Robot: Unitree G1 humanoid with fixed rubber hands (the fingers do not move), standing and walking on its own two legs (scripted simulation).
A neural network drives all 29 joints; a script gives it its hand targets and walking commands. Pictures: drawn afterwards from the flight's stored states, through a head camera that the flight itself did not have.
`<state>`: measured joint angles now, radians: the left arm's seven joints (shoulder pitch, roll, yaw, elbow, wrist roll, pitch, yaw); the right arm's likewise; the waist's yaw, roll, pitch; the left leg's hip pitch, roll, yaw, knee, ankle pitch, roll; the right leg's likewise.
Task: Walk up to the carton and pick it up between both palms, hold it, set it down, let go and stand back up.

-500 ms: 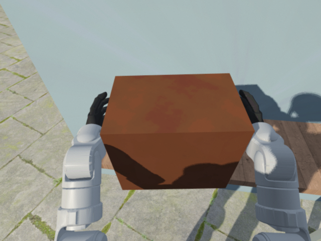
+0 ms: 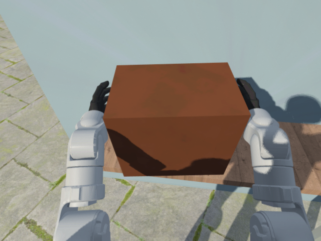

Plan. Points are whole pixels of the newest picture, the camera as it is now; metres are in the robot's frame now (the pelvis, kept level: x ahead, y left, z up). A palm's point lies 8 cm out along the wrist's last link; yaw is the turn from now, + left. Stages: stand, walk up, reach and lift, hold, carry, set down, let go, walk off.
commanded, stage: hold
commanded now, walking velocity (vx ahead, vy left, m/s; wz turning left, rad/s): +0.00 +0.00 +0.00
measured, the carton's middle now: (172, 122) +0.36 +0.00 +0.14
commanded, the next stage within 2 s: none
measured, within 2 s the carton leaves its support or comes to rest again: neither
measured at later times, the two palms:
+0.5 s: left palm (92, 125) +0.33 +0.19 +0.17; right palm (247, 123) +0.33 -0.16 +0.17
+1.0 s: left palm (97, 115) +0.35 +0.18 +0.18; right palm (250, 113) +0.35 -0.17 +0.18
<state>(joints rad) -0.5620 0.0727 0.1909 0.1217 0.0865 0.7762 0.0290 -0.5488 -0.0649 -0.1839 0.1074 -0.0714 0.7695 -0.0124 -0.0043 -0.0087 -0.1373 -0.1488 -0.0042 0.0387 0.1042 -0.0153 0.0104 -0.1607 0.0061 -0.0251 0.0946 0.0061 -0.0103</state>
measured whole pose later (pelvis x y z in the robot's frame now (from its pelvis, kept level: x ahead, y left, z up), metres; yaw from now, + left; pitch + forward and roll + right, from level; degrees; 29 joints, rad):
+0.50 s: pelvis +0.00 +0.00 +0.00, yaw +1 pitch +0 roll +0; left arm -0.43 0.06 0.16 -0.08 0.07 0.87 0.04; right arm -0.42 -0.04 -0.16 -0.10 -0.06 0.86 -0.02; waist 0.00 0.00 -0.07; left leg -0.07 -0.01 0.02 0.07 0.00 0.01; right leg -0.07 0.00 -0.04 0.05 0.02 -0.01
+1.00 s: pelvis -0.01 +0.00 +0.00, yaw +0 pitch +3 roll +0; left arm -0.56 0.07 0.19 0.12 0.10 0.78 0.02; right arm -0.54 -0.06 -0.18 0.10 -0.08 0.78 -0.01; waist 0.00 0.00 -0.13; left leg -0.15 -0.01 0.04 0.10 -0.01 0.01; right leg -0.16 0.00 -0.03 0.10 0.01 -0.01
